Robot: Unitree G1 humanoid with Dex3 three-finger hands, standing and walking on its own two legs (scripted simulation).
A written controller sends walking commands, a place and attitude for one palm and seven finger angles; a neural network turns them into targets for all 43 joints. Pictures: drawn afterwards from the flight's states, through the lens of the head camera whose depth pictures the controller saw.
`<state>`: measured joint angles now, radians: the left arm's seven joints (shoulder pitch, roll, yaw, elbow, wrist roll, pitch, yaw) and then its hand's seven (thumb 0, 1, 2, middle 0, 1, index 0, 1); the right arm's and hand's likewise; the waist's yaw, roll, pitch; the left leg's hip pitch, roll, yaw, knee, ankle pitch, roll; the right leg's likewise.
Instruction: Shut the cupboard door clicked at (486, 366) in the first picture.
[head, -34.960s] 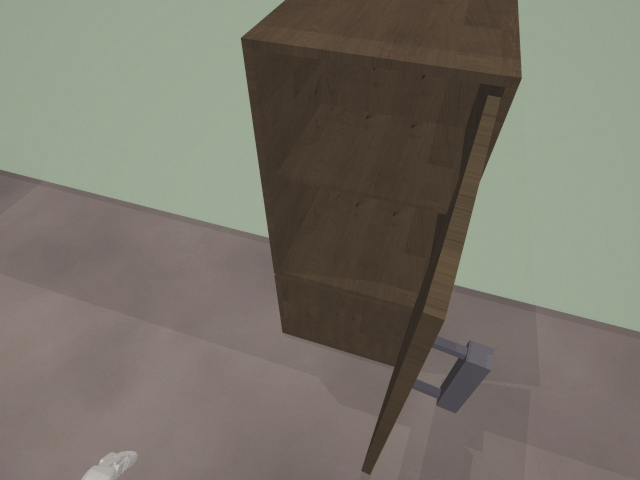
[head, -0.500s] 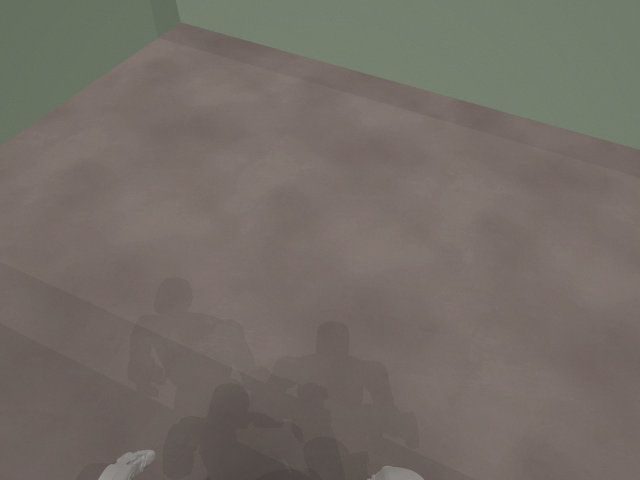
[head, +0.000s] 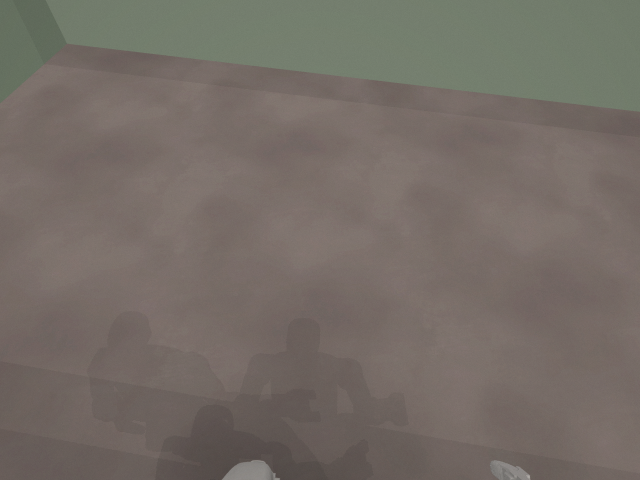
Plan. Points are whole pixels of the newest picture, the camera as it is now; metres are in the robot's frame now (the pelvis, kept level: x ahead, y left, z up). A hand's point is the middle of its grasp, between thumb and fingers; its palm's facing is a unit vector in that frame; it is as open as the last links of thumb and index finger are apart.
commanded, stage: turn to face it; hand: left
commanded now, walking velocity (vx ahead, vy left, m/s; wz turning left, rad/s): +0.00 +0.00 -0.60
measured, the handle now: out of the picture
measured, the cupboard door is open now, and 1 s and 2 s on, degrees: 69 69 69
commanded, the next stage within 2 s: none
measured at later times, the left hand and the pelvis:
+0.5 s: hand (210, 442) +0.18 +0.17 -0.15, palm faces -0.33 -0.91 -0.24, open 7.4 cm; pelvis -0.01 +0.01 +0.00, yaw -19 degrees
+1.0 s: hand (233, 444) +0.18 +0.14 -0.18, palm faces -0.52 -0.83 -0.20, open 7.4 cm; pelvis +0.02 +0.01 -0.01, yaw -35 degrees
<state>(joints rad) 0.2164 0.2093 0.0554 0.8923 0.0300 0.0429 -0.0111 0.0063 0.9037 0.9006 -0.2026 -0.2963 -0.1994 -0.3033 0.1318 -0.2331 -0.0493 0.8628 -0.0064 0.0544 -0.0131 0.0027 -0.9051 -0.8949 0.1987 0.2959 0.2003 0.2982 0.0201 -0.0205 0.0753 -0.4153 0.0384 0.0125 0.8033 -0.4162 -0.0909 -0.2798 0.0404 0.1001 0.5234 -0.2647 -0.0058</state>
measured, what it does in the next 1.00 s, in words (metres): steps on the spot, turning right: left foot, then right foot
